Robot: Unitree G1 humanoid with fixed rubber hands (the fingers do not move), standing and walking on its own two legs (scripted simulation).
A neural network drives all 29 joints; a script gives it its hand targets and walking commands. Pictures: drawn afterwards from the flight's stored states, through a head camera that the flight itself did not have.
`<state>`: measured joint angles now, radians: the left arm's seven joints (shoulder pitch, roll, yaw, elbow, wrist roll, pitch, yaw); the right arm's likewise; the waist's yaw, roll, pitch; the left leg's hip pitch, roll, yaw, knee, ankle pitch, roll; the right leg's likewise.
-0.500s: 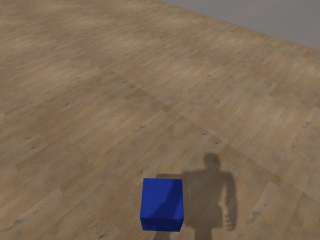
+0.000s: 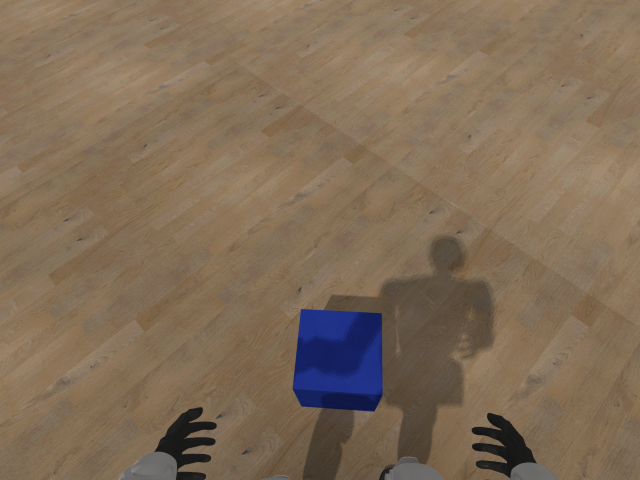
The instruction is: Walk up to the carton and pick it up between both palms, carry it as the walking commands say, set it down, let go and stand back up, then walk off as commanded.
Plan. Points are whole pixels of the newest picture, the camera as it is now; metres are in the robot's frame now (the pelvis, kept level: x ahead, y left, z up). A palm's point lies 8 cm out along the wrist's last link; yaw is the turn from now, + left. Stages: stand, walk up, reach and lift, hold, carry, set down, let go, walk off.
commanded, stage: reach and lift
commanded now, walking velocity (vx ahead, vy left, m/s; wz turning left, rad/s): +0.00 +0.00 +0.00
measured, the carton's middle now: (339, 362) +0.42 +0.01 -0.63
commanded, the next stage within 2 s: none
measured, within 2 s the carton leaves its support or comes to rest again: neither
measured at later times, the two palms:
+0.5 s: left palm (193, 403) +0.24 +0.23 -0.15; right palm (475, 416) +0.23 -0.19 -0.16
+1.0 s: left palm (215, 325) +0.37 +0.23 -0.19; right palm (440, 325) +0.37 -0.16 -0.20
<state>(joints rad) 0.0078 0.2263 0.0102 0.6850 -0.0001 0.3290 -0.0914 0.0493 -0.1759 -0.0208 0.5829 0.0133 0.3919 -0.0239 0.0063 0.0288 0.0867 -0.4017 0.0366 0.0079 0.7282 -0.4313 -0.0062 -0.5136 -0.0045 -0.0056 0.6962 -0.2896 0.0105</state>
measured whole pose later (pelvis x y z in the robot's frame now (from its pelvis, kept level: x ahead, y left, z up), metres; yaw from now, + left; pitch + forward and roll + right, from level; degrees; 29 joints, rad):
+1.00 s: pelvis -0.06 -0.01 -0.08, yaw +3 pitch +34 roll +0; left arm -0.84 0.28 0.17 0.83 0.00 0.10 -0.02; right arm -0.74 -0.14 -0.16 0.64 0.04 0.15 -0.17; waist 0.01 0.00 0.04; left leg -1.28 0.00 -0.05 1.14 -0.45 -0.03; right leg -1.36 -0.03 -0.01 1.07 -0.30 0.01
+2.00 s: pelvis -0.11 -0.01 -0.26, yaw +2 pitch +43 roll -1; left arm -1.20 0.31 0.21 0.99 -0.02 0.10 0.04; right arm -1.14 -0.21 -0.30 0.88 0.08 0.11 -0.15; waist 0.01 0.00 0.11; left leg -1.97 -0.02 -0.08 1.84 -0.62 -0.05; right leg -2.06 -0.02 -0.01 1.72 -0.42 0.01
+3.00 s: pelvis -0.13 -0.01 -0.36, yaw +2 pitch +31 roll -2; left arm -1.47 0.37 0.05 1.14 -0.13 0.06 0.08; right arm -1.52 -0.39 -0.14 1.23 0.26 0.04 -0.11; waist 0.01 -0.01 0.52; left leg -2.09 -0.05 -0.09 2.21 -0.66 -0.05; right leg -2.18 -0.02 0.00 2.06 -0.42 0.03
